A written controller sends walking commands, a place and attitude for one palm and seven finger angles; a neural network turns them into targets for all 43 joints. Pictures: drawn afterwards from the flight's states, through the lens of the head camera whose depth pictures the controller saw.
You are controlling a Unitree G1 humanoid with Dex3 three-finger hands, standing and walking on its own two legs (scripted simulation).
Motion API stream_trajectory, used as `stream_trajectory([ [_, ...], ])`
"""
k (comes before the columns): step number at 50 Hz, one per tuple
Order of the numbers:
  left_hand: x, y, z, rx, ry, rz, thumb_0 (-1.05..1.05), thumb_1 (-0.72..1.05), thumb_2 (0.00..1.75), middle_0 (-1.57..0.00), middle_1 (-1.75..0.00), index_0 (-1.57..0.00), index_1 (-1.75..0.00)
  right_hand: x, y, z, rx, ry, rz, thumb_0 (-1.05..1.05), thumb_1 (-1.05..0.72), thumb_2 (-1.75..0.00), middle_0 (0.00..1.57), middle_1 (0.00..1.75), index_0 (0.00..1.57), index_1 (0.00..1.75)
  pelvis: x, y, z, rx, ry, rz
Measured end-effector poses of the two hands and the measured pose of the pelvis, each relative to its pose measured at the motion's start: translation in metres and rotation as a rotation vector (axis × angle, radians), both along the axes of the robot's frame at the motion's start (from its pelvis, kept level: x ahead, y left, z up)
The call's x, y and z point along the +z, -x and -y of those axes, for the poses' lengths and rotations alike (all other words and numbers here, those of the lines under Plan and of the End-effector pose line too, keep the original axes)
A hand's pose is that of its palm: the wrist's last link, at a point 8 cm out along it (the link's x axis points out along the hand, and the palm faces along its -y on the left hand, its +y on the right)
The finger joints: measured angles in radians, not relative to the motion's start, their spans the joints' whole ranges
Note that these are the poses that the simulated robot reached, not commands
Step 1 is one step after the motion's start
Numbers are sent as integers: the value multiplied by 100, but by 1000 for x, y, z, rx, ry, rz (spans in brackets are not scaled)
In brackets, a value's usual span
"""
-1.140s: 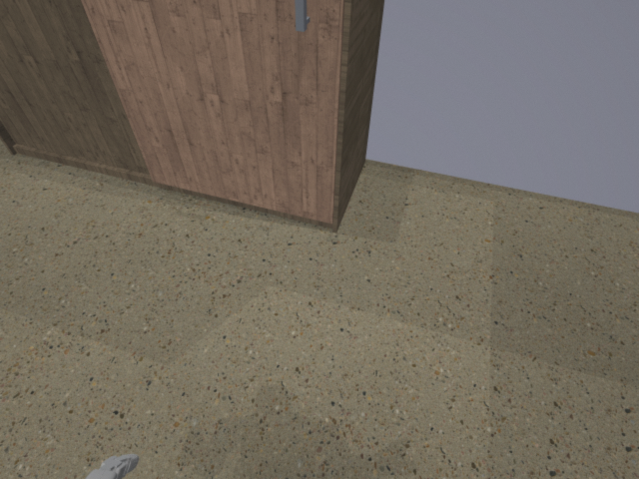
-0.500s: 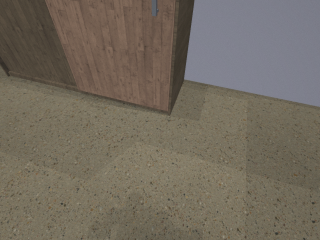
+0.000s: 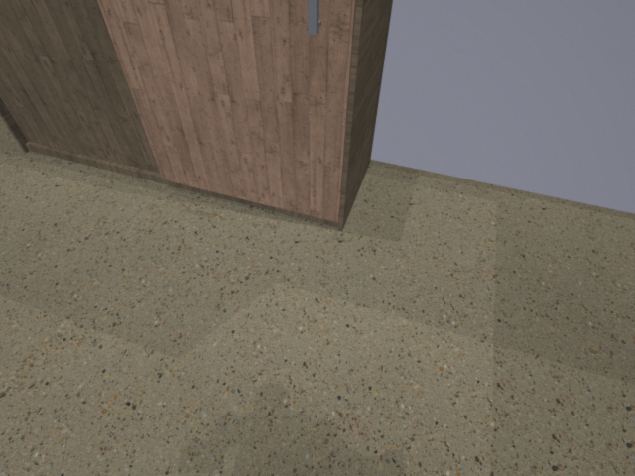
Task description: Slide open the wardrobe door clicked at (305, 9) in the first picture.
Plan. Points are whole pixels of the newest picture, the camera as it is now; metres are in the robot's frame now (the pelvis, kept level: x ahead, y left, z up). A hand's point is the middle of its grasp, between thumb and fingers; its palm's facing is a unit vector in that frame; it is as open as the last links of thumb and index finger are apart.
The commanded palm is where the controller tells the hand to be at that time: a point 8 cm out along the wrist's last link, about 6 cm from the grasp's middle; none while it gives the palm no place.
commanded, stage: look at it before walking up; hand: right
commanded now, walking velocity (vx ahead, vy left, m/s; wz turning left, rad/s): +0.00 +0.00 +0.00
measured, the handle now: out of the picture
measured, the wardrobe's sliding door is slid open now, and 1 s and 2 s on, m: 0.00 0.00 0.00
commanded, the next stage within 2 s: walk to a spot facing it in 0.30 s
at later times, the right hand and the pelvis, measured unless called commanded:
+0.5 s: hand out of the picture +0.08 -0.25 -0.16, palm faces -0.04 +0.94 -0.34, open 7.4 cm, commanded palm none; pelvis +0.00 +0.00 +0.00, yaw +1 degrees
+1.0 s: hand out of the picture +0.04 -0.16 -0.16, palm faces -0.20 +0.95 -0.23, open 7.4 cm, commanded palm none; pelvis +0.00 +0.03 +0.00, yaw +16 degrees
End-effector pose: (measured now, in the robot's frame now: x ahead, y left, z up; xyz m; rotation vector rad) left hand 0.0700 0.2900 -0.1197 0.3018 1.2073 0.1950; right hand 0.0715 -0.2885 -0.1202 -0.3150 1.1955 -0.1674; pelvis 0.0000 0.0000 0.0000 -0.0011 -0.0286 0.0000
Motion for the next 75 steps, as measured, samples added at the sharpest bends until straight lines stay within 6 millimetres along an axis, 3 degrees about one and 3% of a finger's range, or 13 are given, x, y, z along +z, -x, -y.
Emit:
stream_trajectory([
  [26, 0, -12, 3, 9, -4, 23, 1, 91, 90, -20, -30, -20, -30, 0, 0, 5, -8, 13, -24, 0, -90, -90, 20, 30, 21, 30, 0, -4, 2, 26, 1, -2],
  [30, -6, -2, 11, 53, 15, 35, 1, 91, 90, -20, -30, -20, -30, -9, 4, -5, 14, -3, -61, 0, -90, -90, 20, 30, 20, 30, -5, 0, 2, 67, 5, -7],
  [35, -22, 24, 19, 120, 59, 23, 1, 91, 90, -20, -30, -20, -30, -22, 8, -26, 55, -38, -98, 0, -90, -90, 20, 30, 20, 30, -14, 8, -3, 121, 26, -9],
  [42, -53, 59, 9, 210, 120, -12, 1, 91, 90, -20, -30, -20, -30, -30, 15, -61, 97, -46, -96, 0, -90, -90, 20, 30, 21, 30, -30, 14, -22, 195, 20, -1],
  [47, -34, 63, 3, 239, 133, -14, 1, 91, 90, -20, -30, -20, -30, -16, 27, -77, 93, -68, -132, 0, -90, -90, 20, 30, 21, 30, -12, 7, -28, 239, 23, -25],
  [52, -15, 54, -5, 291, 109, 41, 1, 91, 90, -20, -30, -20, -30, -7, 20, -81, 136, -82, -175, 0, -90, -90, 21, 30, 21, 30, 0, -8, -27, 294, 30, -55],
  [58, -6, 28, -3, 328, 73, 77, 1, 91, 90, -20, -30, -20, -30, -9, -12, -70, 169, -87, -179, 1, -90, -90, 21, 30, 21, 30, 1, -37, -18, 347, 12, -74],
  [65, 4, -36, 21, 356, 33, 182, 1, 91, 90, -20, -30, -20, -30, -31, -75, -44, 219, -104, -193, 0, -90, -90, 20, 30, 21, 30, -9, -90, 6, 429, -12, -78],
  [69, 11, -47, 40, 426, 11, 234, 1, 91, 90, -20, -30, -20, -30, -41, -137, -38, 305, -106, -202, 1, -90, -90, 20, 30, 20, 30, -11, -121, 14, 508, -17, -59],
  [75, 12, -12, 79, 600, 21, 94, 1, 91, 90, -20, -30, -20, -30, -31, -257, -64, 447, -133, -88, 1, -91, -90, 20, 30, 20, 30, 0, -169, 12, 581, -45, -50],
])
